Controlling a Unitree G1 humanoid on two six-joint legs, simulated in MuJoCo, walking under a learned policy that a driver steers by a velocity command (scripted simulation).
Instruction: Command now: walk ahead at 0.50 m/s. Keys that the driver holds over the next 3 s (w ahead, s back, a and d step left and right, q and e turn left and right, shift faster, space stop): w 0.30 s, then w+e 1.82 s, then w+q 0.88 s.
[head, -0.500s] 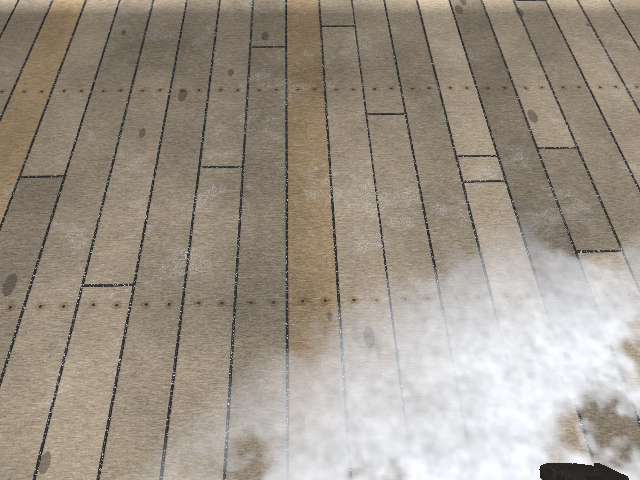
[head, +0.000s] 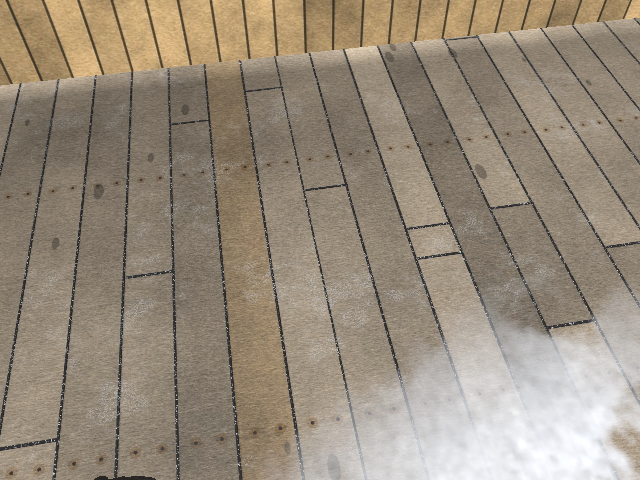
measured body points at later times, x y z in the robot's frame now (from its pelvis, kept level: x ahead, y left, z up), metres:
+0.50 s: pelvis +0.27 -0.02 +0.01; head +0.30 -0.03 +0.46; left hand +0.24 +0.25 -0.12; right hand +0.48 -0.26 -0.09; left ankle +0.46 +0.12 -0.70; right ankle +0.15 -0.12 -0.73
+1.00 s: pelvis +0.53 -0.03 +0.01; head +0.55 -0.05 +0.46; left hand +0.79 +0.16 -0.09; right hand +0.47 -0.31 -0.13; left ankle +0.47 +0.11 -0.73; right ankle +0.65 -0.22 -0.69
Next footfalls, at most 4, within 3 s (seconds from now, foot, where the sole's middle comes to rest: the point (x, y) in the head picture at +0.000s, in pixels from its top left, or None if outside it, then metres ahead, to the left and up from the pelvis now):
0.02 right None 0.19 -0.12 -0.77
0.58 left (269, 465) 0.51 0.10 -0.77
1.10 right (413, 370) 0.70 -0.22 -0.77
1.60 left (385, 246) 1.06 -0.21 -0.77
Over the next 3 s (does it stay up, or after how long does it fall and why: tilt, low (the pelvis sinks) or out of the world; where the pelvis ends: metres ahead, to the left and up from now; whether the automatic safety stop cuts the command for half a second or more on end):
stays up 1.32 -0.81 0.01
